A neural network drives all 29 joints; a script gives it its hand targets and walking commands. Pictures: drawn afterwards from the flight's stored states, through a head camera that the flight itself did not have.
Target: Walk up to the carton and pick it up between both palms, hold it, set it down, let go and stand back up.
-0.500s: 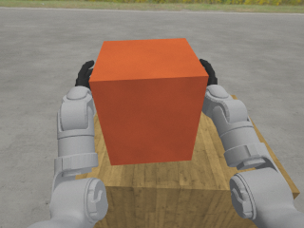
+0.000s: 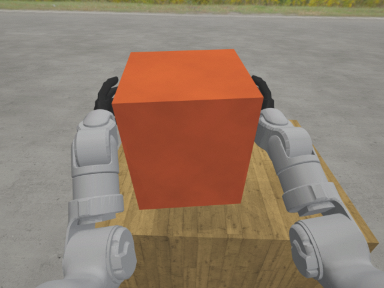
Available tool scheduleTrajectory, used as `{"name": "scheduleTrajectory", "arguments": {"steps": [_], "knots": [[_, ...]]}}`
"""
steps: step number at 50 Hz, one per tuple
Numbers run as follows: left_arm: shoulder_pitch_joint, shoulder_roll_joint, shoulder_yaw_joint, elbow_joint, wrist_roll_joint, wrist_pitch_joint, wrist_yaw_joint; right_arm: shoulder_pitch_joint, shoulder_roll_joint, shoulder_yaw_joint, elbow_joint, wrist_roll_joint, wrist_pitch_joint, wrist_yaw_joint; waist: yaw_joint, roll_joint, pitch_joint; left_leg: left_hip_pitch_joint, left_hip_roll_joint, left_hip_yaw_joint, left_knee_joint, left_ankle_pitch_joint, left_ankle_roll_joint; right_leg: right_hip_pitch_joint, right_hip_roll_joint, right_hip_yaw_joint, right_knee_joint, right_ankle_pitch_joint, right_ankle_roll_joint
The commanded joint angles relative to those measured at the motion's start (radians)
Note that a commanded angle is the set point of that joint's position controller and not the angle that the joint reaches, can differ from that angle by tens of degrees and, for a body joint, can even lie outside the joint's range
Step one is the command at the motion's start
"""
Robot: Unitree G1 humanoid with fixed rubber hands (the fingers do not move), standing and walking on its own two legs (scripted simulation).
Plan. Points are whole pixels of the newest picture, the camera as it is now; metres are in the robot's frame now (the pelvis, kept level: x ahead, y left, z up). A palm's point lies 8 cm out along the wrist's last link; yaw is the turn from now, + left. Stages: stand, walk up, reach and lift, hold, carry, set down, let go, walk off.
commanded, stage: hold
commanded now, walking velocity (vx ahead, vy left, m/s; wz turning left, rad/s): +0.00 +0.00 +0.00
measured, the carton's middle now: (186, 129) +0.37 +0.00 +0.21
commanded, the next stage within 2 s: none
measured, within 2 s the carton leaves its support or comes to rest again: neither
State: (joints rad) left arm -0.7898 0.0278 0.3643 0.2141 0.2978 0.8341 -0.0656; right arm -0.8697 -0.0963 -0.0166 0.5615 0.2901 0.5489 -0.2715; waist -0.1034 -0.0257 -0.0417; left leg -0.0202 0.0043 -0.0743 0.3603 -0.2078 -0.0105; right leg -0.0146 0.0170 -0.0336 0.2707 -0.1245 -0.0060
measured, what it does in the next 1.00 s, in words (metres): stands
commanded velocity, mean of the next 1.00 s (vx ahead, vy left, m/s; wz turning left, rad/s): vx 0.00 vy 0.00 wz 0.00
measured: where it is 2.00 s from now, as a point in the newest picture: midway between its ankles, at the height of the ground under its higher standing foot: outside the picture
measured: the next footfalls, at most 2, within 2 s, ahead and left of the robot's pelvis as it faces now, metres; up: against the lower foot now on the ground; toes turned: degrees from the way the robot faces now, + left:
none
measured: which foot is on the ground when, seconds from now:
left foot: down 0.00-1.00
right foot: down 0.00-1.00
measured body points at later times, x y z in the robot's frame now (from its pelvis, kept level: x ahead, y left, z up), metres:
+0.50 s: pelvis +0.00 +0.00 +0.00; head -0.07 +0.02 +0.44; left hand +0.39 +0.16 +0.25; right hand +0.38 -0.15 +0.25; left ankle +0.00 +0.12 -0.75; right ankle +0.03 -0.12 -0.75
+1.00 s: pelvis +0.00 +0.00 +0.00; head -0.07 +0.02 +0.44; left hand +0.39 +0.16 +0.25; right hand +0.38 -0.15 +0.25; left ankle +0.00 +0.12 -0.75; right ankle +0.02 -0.12 -0.75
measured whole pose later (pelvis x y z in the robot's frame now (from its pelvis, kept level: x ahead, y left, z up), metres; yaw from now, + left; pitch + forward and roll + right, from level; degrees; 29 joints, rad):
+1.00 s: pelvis +0.00 +0.00 +0.00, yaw +0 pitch -7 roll -1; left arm -0.78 0.02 0.35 0.20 0.30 0.83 -0.06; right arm -0.85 -0.11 0.00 0.55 0.29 0.54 -0.27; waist -0.11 -0.03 -0.04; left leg -0.02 0.01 -0.07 0.36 -0.21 -0.01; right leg -0.01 0.02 -0.03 0.27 -0.13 -0.01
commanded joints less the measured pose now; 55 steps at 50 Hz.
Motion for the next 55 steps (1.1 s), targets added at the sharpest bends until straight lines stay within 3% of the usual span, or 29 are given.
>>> {"name": "scheduleTrajectory", "arguments": {"steps": [1,2,6,11,13,18,21,24,29,32,36,38,42,47,50,55], "knots": [[-0.785,-0.564,-0.474,-0.110,-0.197,-0.081,-0.146,-0.821,0.638,0.293,-0.311,0.136,-0.032,0.143,-0.017,0.070,-0.375,-0.103,-0.063,0.059,-0.072,0.228,-0.037,0.237,0.057,-0.007,0.021,0.163,0.033],[-0.782,-0.558,-0.453,-0.102,-0.193,-0.084,-0.143,-0.826,0.639,0.296,-0.306,0.135,-0.032,0.145,-0.004,0.049,-0.385,-0.102,-0.066,0.059,-0.070,0.222,-0.030,0.237,0.058,-0.008,0.020,0.162,0.036],[-0.766,-0.552,-0.432,-0.042,-0.168,-0.078,-0.142,-0.827,0.627,0.277,-0.256,0.118,-0.035,0.153,0.009,0.056,-0.335,-0.114,-0.058,0.062,-0.091,0.159,-0.026,0.209,0.056,-0.005,0.012,0.101,0.033],[-0.774,-0.571,-0.461,-0.098,-0.196,-0.085,-0.139,-0.824,0.648,0.307,-0.296,0.147,-0.042,0.147,0.001,0.050,-0.396,-0.079,-0.062,0.061,-0.054,0.272,-0.036,0.234,0.059,-0.001,0.022,0.200,0.032],[-0.774,-0.562,-0.470,-0.100,-0.192,-0.084,-0.135,-0.835,0.639,0.314,-0.327,0.161,-0.043,0.143,-0.005,0.072,-0.412,-0.058,-0.064,0.058,-0.040,0.292,-0.041,0.229,0.057,-0.004,0.019,0.212,0.033],[-0.791,-0.562,-0.453,-0.074,-0.186,-0.083,-0.139,-0.823,0.629,0.265,-0.261,0.124,-0.038,0.151,-0.010,0.077,-0.350,-0.114,-0.059,0.059,-0.082,0.178,-0.032,0.207,0.052,-0.005,0.005,0.096,0.031],[-0.785,-0.556,-0.462,-0.101,-0.192,-0.089,-0.137,-0.815,0.644,0.299,-0.290,0.137,-0.040,0.148,-0.009,0.060,-0.398,-0.089,-0.065,0.059,-0.058,0.256,-0.034,0.232,0.053,0.001,0.018,0.190,0.036],[-0.769,-0.554,-0.438,-0.050,-0.174,-0.084,-0.141,-0.829,0.631,0.295,-0.270,0.134,-0.035,0.147,0.001,0.051,-0.338,-0.101,-0.062,0.059,-0.078,0.206,-0.027,0.216,0.054,-0.005,0.005,0.134,0.035],[-0.765,-0.557,-0.452,-0.082,-0.188,-0.088,-0.138,-0.839,0.652,0.315,-0.325,0.145,-0.045,0.140,0.003,0.048,-0.404,-0.077,-0.070,0.066,-0.051,0.264,-0.027,0.239,0.054,-0.003,0.018,0.210,0.041],[-0.778,-0.555,-0.451,-0.074,-0.178,-0.086,-0.141,-0.810,0.640,0.291,-0.260,0.130,-0.038,0.145,-0.005,0.058,-0.344,-0.103,-0.063,0.060,-0.080,0.197,-0.027,0.218,0.052,-0.004,0.011,0.141,0.035],[-0.748,-0.566,-0.450,-0.081,-0.176,-0.079,-0.146,-0.818,0.632,0.302,-0.316,0.143,-0.043,0.136,-0.005,0.061,-0.375,-0.072,-0.065,0.061,-0.061,0.258,-0.033,0.233,0.055,-0.006,0.014,0.192,0.036],[-0.758,-0.552,-0.447,-0.084,-0.173,-0.081,-0.147,-0.802,0.638,0.304,-0.286,0.137,-0.037,0.136,-0.008,0.048,-0.356,-0.074,-0.066,0.064,-0.061,0.261,-0.033,0.225,0.058,-0.009,0.013,0.187,0.038],[-0.760,-0.566,-0.483,-0.110,-0.198,-0.088,-0.142,-0.818,0.629,0.304,-0.334,0.140,-0.047,0.140,-0.024,0.071,-0.406,-0.064,-0.061,0.058,-0.048,0.288,-0.039,0.225,0.060,-0.012,0.015,0.195,0.030],[-0.747,-0.559,-0.461,-0.090,-0.175,-0.079,-0.141,-0.809,0.629,0.302,-0.301,0.135,-0.038,0.145,-0.003,0.055,-0.358,-0.085,-0.056,0.055,-0.071,0.243,-0.032,0.228,0.057,-0.008,0.013,0.168,0.033],[-0.762,-0.571,-0.487,-0.151,-0.199,-0.085,-0.129,-0.825,0.649,0.335,-0.353,0.163,-0.044,0.143,-0.005,0.060,-0.421,-0.054,-0.063,0.057,-0.039,0.329,-0.038,0.236,0.062,-0.006,0.024,0.244,0.034],[-0.747,-0.559,-0.453,-0.102,-0.175,-0.076,-0.134,-0.794,0.627,0.301,-0.283,0.137,-0.035,0.143,0.000,0.052,-0.339,-0.084,-0.058,0.058,-0.071,0.225,-0.030,0.209,0.057,-0.003,0.005,0.154,0.034]]}}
